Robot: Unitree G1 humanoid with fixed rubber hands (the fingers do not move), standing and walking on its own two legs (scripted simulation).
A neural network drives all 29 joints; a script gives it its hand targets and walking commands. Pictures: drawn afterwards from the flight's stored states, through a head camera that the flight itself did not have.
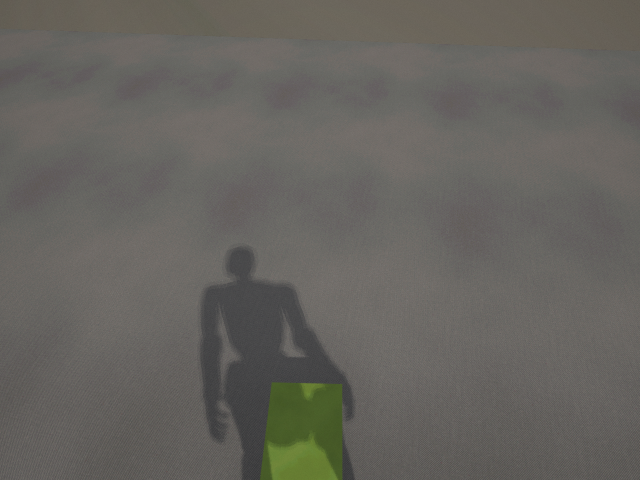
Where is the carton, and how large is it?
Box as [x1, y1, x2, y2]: [260, 382, 341, 479]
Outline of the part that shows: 272,382 260,479 341,479 341,384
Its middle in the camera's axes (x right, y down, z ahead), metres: -0.04 +0.55 +1.04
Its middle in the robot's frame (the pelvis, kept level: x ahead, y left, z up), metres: +0.35 +0.09 -0.67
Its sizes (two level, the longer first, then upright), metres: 0.251 0.192 0.206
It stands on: the floor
